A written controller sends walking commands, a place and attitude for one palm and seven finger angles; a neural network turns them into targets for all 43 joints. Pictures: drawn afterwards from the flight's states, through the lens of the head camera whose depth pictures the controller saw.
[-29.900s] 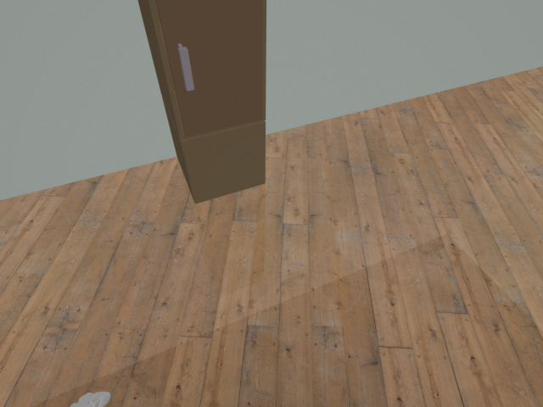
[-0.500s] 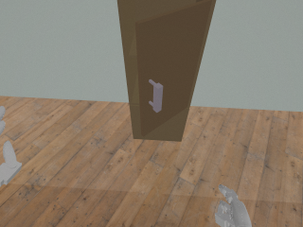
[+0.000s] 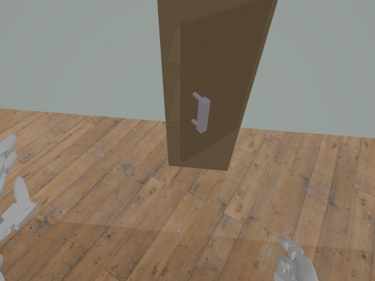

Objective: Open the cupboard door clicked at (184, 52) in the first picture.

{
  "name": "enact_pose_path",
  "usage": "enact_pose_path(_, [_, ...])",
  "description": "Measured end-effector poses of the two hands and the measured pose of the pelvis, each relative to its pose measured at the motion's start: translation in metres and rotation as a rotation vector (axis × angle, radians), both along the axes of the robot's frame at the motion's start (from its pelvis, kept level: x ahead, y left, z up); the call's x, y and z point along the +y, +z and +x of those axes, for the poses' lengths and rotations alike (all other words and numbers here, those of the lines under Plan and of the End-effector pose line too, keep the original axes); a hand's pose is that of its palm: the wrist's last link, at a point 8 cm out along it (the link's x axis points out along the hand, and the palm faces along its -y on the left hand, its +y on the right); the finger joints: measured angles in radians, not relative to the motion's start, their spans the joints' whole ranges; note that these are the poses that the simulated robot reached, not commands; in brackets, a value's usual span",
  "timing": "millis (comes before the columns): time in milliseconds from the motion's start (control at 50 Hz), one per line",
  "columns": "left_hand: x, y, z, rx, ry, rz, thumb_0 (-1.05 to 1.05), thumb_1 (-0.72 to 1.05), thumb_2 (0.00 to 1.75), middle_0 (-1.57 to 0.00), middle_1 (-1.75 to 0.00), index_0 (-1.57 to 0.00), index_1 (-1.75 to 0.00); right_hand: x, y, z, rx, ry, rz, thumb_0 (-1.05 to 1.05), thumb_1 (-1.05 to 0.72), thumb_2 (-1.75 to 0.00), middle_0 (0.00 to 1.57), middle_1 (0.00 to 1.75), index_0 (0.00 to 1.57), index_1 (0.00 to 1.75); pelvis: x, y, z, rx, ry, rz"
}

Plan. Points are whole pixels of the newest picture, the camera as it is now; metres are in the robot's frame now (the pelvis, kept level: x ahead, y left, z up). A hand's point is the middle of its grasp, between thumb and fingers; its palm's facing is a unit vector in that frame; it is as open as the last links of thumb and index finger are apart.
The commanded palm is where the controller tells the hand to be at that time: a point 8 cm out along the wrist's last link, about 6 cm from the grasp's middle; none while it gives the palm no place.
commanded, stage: stop stepping back and stand still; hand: left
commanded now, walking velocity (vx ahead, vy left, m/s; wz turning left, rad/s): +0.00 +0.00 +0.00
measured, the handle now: (198, 112) +0.64 +0.01 -0.06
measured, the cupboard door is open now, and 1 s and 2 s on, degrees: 43 43 43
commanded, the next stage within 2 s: let the arm hang, fingers relaxed in 0.06 s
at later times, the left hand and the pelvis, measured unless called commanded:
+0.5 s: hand out of the picture +0.04 +0.17 -0.18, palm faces +0.01 -0.98 -0.18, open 7.1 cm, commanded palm none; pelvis +0.00 -0.01 -0.01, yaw +2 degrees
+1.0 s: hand out of the picture +0.01 +0.16 -0.17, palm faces +0.05 -0.98 -0.21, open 7.4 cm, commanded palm none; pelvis +0.01 -0.02 +0.00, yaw +1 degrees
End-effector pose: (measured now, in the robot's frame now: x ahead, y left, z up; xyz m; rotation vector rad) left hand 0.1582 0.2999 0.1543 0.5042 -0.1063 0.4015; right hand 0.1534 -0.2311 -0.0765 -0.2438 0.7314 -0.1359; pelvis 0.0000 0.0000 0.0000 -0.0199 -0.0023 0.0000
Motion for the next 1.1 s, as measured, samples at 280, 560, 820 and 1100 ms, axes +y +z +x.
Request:
enact_pose_path(280, [0.008,-0.123,0.015,0.517,0.020,-0.127,0.00,0.90,0.90,-0.20,-0.30,-0.20,-0.30,-0.008,-0.038,0.009,0.116,0.082,0.042,0.00,-0.90,-0.90,0.20,0.30,0.20,0.30,0.005,-0.009,-0.002,0.027,0.022,0.011])
enact_pose_path(560, [-0.086,-0.311,-0.154,1.392,0.147,-0.578,0.00,0.98,0.90,-0.20,-0.30,-0.20,-0.30,-0.044,-0.055,-0.123,0.612,-0.052,-0.037,0.00,-0.91,-0.90,0.20,0.30,0.20,0.30,-0.018,-0.008,-0.003,-0.008,0.036,0.014])
enact_pose_path(820, [-0.077,-0.294,-0.191,1.490,0.273,-0.558,0.01,0.92,0.90,-0.20,-0.30,-0.20,-0.30,-0.004,-0.079,-0.156,0.706,-0.072,0.103,0.00,-0.91,-0.90,0.20,0.30,0.20,0.30,-0.017,-0.004,0.002,-0.016,0.033,0.017])
enact_pose_path(1100, [-0.100,-0.301,-0.148,1.414,0.199,-0.582,0.01,0.92,0.90,-0.20,-0.30,-0.20,-0.30,0.004,-0.078,-0.150,0.692,-0.094,0.125,0.00,-0.92,-0.90,0.20,0.30,0.20,0.30,-0.019,-0.003,0.013,-0.020,0.022,0.027])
